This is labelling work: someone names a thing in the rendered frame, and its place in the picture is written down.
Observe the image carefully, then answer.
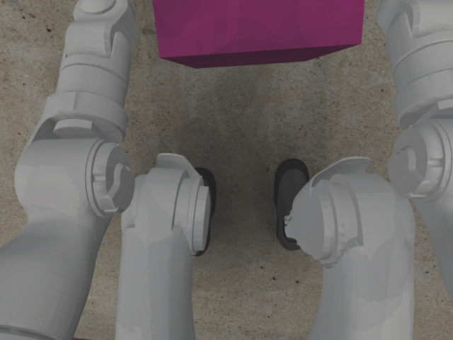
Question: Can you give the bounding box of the robot right forearm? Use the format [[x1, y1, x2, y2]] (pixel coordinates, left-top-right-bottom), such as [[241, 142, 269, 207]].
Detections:
[[375, 0, 453, 129]]

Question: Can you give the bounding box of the carton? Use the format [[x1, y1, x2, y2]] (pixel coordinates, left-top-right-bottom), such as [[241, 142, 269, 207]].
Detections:
[[152, 0, 365, 69]]

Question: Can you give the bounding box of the robot left forearm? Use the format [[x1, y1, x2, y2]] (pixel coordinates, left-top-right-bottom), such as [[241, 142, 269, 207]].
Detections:
[[14, 0, 139, 202]]

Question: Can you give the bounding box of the right robot upper arm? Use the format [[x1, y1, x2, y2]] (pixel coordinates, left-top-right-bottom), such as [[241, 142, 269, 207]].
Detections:
[[387, 118, 453, 304]]

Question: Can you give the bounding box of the left robot upper arm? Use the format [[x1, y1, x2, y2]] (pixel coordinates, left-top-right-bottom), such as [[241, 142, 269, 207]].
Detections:
[[0, 138, 135, 340]]

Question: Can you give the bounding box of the robot right shin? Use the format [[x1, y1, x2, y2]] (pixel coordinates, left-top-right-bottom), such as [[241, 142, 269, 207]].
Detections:
[[285, 157, 416, 255]]

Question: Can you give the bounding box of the right robot foot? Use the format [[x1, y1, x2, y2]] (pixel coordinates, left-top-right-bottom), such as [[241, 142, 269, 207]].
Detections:
[[274, 159, 309, 251]]

